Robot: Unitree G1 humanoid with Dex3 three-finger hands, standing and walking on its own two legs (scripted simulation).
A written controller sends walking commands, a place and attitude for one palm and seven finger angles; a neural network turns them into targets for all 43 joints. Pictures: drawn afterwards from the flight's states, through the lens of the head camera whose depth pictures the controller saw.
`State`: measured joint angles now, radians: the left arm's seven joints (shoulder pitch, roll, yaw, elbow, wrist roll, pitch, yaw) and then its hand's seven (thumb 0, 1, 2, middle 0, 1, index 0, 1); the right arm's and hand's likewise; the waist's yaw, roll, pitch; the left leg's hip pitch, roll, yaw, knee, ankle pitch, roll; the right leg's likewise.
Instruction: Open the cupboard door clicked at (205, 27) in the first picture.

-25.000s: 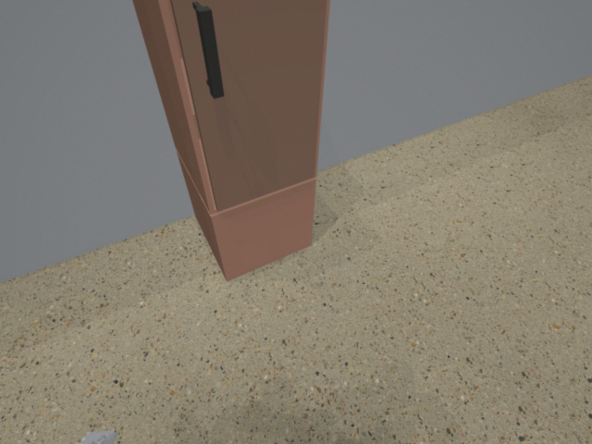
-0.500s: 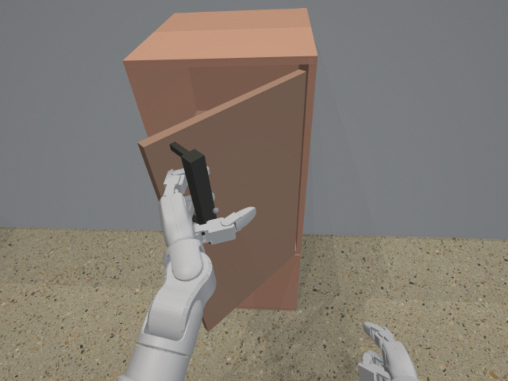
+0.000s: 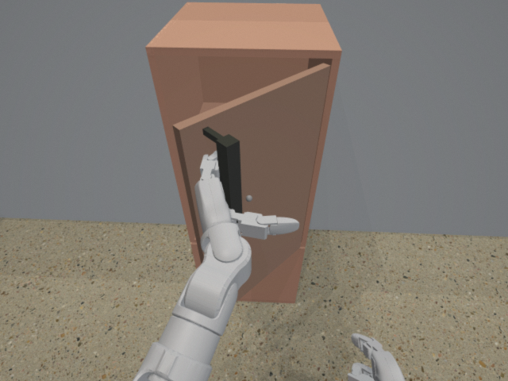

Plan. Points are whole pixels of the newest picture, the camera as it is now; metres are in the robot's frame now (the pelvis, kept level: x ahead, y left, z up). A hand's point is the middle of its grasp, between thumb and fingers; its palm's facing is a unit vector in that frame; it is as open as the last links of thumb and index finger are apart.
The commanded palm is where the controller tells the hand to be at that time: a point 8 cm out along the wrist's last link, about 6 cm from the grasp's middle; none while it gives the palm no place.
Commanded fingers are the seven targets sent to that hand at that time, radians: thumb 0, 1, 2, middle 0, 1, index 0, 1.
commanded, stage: slide the hand sideways off the handle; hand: left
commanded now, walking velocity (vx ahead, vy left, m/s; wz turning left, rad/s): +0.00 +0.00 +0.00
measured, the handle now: (222, 179) +0.38 +0.09 +0.15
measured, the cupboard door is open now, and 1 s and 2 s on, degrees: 46 49 49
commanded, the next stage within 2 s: draw the hand back to the body in 1.18 s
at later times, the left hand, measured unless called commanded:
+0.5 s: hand (244, 220) +0.30 +0.05 +0.15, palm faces -0.06 -1.00 +0.00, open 16.4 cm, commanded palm +0.26 +0.11 +0.15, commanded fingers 0.00 -0.50 0.30 -0.15 -0.30 -0.15 -0.30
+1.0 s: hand (209, 246) +0.26 +0.09 +0.14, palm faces -0.01 -1.00 -0.03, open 16.3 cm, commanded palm +0.22 +0.15 +0.15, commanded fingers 0.00 -0.50 0.30 -0.15 -0.30 -0.15 -0.30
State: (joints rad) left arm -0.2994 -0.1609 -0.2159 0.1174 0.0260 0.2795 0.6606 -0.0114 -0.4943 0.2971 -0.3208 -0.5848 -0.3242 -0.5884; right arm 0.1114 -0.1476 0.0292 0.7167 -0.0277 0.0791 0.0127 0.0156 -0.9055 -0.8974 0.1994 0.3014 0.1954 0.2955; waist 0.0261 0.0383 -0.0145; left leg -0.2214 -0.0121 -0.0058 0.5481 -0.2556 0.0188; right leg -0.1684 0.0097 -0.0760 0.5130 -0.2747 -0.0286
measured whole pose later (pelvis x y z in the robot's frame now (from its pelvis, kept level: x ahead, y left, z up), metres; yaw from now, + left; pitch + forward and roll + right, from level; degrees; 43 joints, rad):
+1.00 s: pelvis +0.03 -0.02 +0.00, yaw -1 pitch -4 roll +0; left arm 0.29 0.14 -0.06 -0.42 -0.16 0.21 0.00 -0.01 -0.50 0.30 -0.19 -0.32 -0.16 -0.31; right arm 0.15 -0.21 0.08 0.53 0.02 0.03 -0.04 0.02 -0.90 -0.90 0.20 0.30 0.20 0.30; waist 0.04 0.06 -0.04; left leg -0.16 0.02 -0.01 0.51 -0.28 -0.01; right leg -0.11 0.04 -0.08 0.47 -0.30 -0.06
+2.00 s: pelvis +0.02 -0.01 +0.01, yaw -1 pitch -4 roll -1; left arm 0.46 0.29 0.16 -0.45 -0.08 -0.03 0.07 -0.01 -0.22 0.41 -0.17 -0.30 -0.16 -0.30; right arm 0.19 -0.21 0.07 0.60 -0.01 -0.14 -0.07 0.02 -0.90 -0.90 0.20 0.30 0.20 0.30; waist 0.06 0.05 0.01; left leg -0.15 0.00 0.00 0.47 -0.26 0.01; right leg -0.09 0.03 -0.07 0.41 -0.26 -0.03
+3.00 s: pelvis +0.04 +0.00 +0.01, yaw -2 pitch -4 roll -1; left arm 0.44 0.33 0.32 -0.36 -0.07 -0.08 0.11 0.02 0.89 0.89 -0.21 -0.30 -0.20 -0.30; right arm 0.18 -0.21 0.03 0.65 -0.01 -0.08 -0.07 0.02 -0.90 -0.90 0.20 0.30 0.20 0.30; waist 0.07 0.06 0.02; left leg -0.08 0.00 0.02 0.39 -0.24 0.02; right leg -0.03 0.03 -0.04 0.33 -0.23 -0.02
